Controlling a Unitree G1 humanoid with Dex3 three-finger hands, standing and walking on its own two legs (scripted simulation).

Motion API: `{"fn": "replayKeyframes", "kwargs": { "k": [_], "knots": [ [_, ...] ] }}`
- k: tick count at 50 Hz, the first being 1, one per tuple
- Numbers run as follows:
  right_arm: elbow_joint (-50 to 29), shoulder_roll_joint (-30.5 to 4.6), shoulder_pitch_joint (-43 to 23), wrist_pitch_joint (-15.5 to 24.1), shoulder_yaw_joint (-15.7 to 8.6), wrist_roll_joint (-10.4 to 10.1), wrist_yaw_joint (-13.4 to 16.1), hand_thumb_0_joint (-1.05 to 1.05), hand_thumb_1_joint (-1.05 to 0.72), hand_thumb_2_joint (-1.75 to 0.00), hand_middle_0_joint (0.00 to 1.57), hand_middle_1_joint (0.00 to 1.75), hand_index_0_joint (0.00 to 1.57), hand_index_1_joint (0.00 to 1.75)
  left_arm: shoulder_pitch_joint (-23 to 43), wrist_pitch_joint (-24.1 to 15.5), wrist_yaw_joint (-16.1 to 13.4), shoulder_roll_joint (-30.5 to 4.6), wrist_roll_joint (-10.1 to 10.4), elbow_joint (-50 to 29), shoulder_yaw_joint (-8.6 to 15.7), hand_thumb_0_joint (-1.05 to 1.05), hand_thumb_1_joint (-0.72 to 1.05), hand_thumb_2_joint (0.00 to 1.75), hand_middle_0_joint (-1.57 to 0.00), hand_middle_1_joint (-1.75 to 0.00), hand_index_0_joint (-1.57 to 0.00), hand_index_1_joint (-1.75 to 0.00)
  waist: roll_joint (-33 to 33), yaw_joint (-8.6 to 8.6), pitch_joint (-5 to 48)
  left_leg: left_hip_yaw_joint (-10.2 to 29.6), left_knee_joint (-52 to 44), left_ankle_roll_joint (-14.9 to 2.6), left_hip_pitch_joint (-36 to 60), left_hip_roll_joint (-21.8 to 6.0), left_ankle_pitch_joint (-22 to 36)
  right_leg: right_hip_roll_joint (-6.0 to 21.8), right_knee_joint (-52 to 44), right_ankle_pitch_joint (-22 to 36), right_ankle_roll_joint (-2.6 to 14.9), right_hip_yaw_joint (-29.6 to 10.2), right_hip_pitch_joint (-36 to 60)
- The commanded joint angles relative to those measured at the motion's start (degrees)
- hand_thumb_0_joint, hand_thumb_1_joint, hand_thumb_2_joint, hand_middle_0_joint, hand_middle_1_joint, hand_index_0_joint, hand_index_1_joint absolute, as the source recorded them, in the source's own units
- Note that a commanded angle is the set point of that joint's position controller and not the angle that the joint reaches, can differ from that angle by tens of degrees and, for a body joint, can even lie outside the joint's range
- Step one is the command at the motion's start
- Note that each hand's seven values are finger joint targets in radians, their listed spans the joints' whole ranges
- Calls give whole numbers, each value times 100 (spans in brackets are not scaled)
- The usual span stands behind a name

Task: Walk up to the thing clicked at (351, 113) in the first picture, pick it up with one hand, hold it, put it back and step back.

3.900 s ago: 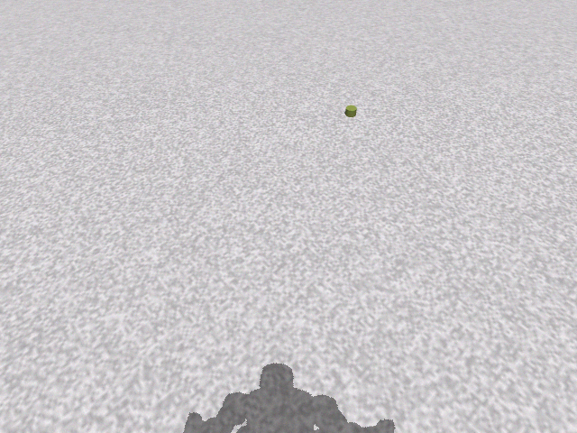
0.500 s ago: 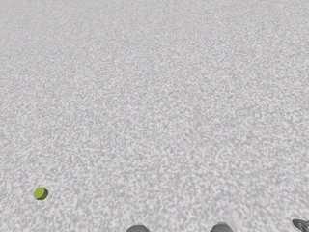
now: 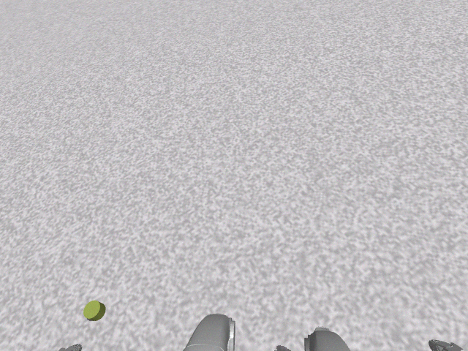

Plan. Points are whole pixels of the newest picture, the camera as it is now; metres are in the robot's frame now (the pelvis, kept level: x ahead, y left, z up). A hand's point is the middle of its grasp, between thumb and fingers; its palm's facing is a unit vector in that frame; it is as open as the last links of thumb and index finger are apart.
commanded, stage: walk up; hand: left
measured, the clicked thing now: (94, 310) +0.35 +0.71 -0.71
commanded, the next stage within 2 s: none
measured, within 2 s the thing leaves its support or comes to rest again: neither
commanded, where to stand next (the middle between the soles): -0.09 +0.59 m, yaw -17 degrees
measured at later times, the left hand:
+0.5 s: hand out of the picture +0.05 +0.51 -0.12, palm faces -0.16 -0.82 -0.54, open 7.4 cm
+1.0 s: hand out of the picture -0.02 +0.78 -0.12, palm faces -0.14 -0.79 -0.59, open 7.4 cm
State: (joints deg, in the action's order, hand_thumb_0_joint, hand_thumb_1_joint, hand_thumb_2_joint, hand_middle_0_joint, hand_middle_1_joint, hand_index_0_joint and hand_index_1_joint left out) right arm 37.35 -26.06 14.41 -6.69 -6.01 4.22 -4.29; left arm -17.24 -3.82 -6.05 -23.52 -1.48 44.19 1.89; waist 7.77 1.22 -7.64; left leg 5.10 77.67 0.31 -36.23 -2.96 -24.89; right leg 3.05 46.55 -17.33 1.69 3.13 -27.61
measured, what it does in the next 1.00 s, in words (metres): steps to the left: left foot, then right foot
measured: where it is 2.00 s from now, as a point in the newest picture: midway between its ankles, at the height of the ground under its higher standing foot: outside the picture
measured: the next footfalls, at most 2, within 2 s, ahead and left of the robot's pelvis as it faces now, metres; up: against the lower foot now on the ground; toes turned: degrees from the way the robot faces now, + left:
left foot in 0.16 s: +0.03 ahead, +0.27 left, +0.00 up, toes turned -1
right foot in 0.46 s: +0.04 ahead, +0.13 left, +0.00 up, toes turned -10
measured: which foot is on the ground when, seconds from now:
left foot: up 0.00-0.14, down 0.16-0.46, up 0.48-0.78, down 0.80-1.00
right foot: down 0.00-0.18, up 0.20-0.44, down 0.46-0.84, up 0.86-1.00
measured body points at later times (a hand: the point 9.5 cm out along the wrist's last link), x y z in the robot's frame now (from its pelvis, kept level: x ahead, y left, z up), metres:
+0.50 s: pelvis -0.05 +0.22 +0.00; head +0.00 +0.18 +0.44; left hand +0.06 +0.55 -0.09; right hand -0.01 -0.10 -0.13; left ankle -0.01 +0.29 -0.68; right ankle +0.00 +0.14 -0.70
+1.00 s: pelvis -0.14 +0.46 +0.00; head -0.10 +0.45 +0.44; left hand -0.01 +0.82 -0.09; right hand -0.11 +0.14 -0.11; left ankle -0.09 +0.56 -0.70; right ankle -0.10 +0.32 -0.64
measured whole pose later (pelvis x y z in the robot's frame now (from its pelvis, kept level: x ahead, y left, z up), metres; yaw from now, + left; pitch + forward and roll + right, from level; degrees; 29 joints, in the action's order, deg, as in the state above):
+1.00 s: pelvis -0.14 +0.46 +0.00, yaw -9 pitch -2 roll -2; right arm 40.6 -22.7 14.5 -5.7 -4.8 4.1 -3.0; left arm -15.2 -1.2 -6.3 -28.5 0.6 52.1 5.1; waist 2.9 2.9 -8.7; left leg -0.8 51.9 -1.7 -24.7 -1.9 -24.8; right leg -2.3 70.3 -27.8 1.8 -0.7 -36.7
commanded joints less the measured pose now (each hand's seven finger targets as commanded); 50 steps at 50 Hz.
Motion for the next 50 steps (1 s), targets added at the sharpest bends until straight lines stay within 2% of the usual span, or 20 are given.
{"fn": "replayKeyframes", "kwargs": {
  "k": [1, 5, 8, 9, 10, 12, 18, 21, 22, 23, 24, 25, 31, 36, 39, 40, 42, 43, 46, 50],
  "knots": [
    [-482, -1084, 109, 93, -423, -9, -65, 0, -90, -90, 20, 30, 20, 30, -96, -79, -69, -2281, -128, -285, 845, 0, 90, 90, -20, -30, -20, -30, -1811, 4, 586, -304, -819, -60, 242, -196, 64, 905, -1921, -1581, 1001, -1541, -190],
    [-420, -1125, -14, 136, -453, -39, -70, 0, -90, -90, 20, 30, 20, 30, -286, -66, -49, -2435, -149, -197, 891, 0, 90, 90, -20, -30, -20, -30, -1926, -178, 792, -504, -2036, -178, 712, -167, -711, 1147, -1645, -1086, 1125, -1913, -140],
    [19, -1282, 1235, 243, -594, 47, -27, 0, -90, -90, 20, 30, 20, 30, 31, 39, -76, -1964, -84, -197, 690, 0, 90, 90, -20, -30, -20, -30, -768, 615, 1169, -424, -3933, -378, 2537, 138, -377, 345, 331, -970, 471, -918, -1328],
    [-138, -2012, 1179, 295, -695, 114, 49, 0, -90, -90, 20, 30, 20, 30, 140, 49, -142, -1281, 2, -289, 501, 0, 90, 90, -20, -30, -20, -30, 1480, 738, 770, 2084, -5227, -812, 2202, -1333, -170, -990, 2176, -2081, 70, 29, -2533],
    [-238, -2394, 364, 324, -710, -46, 132, 0, -90, -90, 20, 30, 20, 30, 623, 10, -290, -1590, 8, -284, 519, 0, 90, 90, -20, -30, -20, -30, 1570, 657, 413, 3227, -5864, -1521, 1336, -1795, -252, -703, 2675, -2094, 213, -655, -2369],
    [-390, -1552, -74, 359, -501, 40, 210, 0, -90, -90, 20, 30, 20, 30, 362, -2, -208, -1631, 146, 109, 559, 0, 90, 90, -20, -30, -20, -30, -9, 410, 44, 1788, -5048, -1155, 1175, -1198, 1000, -584, 2916, -1424, 86, -865, -2084],
    [-532, -1125, -72, 347, -326, 50, 250, 0, -90, -90, 20, 30, 20, 30, -454, 32, -60, -1369, 269, 288, 478, 0, 90, 90, -20, -30, -20, -30, 742, 215, 731, 687, -4271, -1293, 2195, -955, 3623, -289, 1216, -1087, 7, 52, -653],
    [-753, -966, -516, 211, -237, -13, 209, 0, -90, -90, 20, 30, 20, 30, -1349, -13, -117, -1355, 209, 420, 510, 0, 90, 90, -20, -30, -20, -30, 38, -402, 950, 82, -3324, -830, 1202, -564, 3175, -145, -1353, 554, 237, -83, 1497],
    [-725, -678, -188, 206, -145, -101, 193, 0, -90, -90, 20, 30, 20, 30, -1529, -45, -167, -1683, 88, 358, 635, 0, 90, 90, -20, -30, -20, -30, -642, -529, 1118, -73, -2390, -448, 493, -242, 2346, 261, -1813, 770, 297, -1010, 2455],
    [-725, -465, 343, 203, -82, -100, 174, 0, -90, -90, 20, 30, 20, 30, -1268, -56, -195, -2091, -16, 84, 730, 0, 90, 90, -20, -30, -20, -30, -1792, -230, 1424, -191, -1325, -4, -894, 138, -1071, 1958, -1794, 1258, 842, -3326, 3423],
    [-665, -989, 346, 113, -257, -9, 284, 0, -90, -90, 20, 30, 20, 30, -908, -10, -226, -2159, 20, -87, 730, 0, 90, 90, -20, -30, -20, -30, -854, -192, 1354, 415, -315, -21, -793, 126, -1249, 2742, -2034, 1532, 1716, -4071, 2471],
    [-675, -1139, 128, 72, -333, -15, 321, 0, -90, -90, 20, 30, 20, 30, -689, -32, -254, -2160, 102, -192, 727, 0, 90, 90, -20, -30, -20, -30, -533, -196, 1147, 623, 222, -75, -610, 53, -1078, 2716, -2221, 1148, 1872, -4016, 1730],
    [-387, -1123, 274, 55, -470, -34, 84, 0, -90, -90, 20, 30, 20, 30, -114, -36, -121, -1961, -19, -273, 726, 0, 90, 90, -20, -30, -20, -30, -1220, -4, 689, 214, 450, 27, 133, 110, 170, 1187, -1857, -695, 1088, -1776, 223],
    [-407, -1025, -72, 15, -428, -82, 10, 0, -90, -90, 20, 30, 20, 30, -300, 18, -73, -2321, -186, -180, 880, 0, 90, 90, -20, -30, -20, -30, -1998, -309, 725, -353, -1726, -21, 426, -136, -818, 1072, -1721, -1252, 1081, -1866, 331],
    [-48, -1045, 694, 73, -498, -90, -5, 0, -90, -90, 20, 30, 20, 30, 102, 91, -49, -2346, -81, -185, 839, 0, 90, 90, -20, -30, -20, -30, -1884, 139, 1015, -859, -3117, -234, 1917, 157, -412, 990, -1483, -1043, 717, -1506, -521],
    [116, -1156, 1153, 116, -567, -24, 7, 0, -90, -90, 20, 30, 20, 30, 160, 143, -68, -2060, -101, -160, 766, 0, 90, 90, -20, -30, -20, -30, -1275, 403, 1076, -633, -3671, -292, 2426, 188, -355, 638, -528, -1249, 455, -1124, -1037],
    [-75, -2223, 651, 173, -672, -64, 93, 0, -90, -90, 20, 30, 20, 30, 801, 141, -264, -1520, 18, -246, 586, 0, 90, 90, -20, -30, -20, -30, 1689, 731, 254, 2815, -5997, -1264, 898, -1548, -1398, -888, 2523, -2024, 47, -337, -2164],
    [-218, -2051, -65, 221, -613, -46, 154, 0, -90, -90, 20, 30, 20, 30, 1055, 112, -282, -1690, 11, -173, 588, 0, 90, 90, -20, -30, -20, -30, 863, 549, -322, 3143, -6184, -1512, 112, -1783, -1206, -609, 2987, -1687, 119, -751, -1855],
    [-383, -1486, -631, 294, -430, -15, 289, 0, -90, -90, 20, 30, 20, 30, -167, 109, -146, -1640, 226, 429, 622, 0, 90, 90, -20, -30, -20, -30, 354, -10, -45, 1443, -5009, -1170, 705, -1094, 308, -514, 3029, -999, 92, -564, -1303],
    [-372, -1134, -267, 271, -328, 55, 238, 0, -90, -90, 20, 30, 20, 30, -336, 94, -35, -1325, 275, 387, 547, 0, 90, 90, -20, -30, -20, -30, 784, 136, 478, 751, -4457, -1314, 1787, -801, 2321, -391, 1444, -1160, -73, 14, -498]
  ]
}}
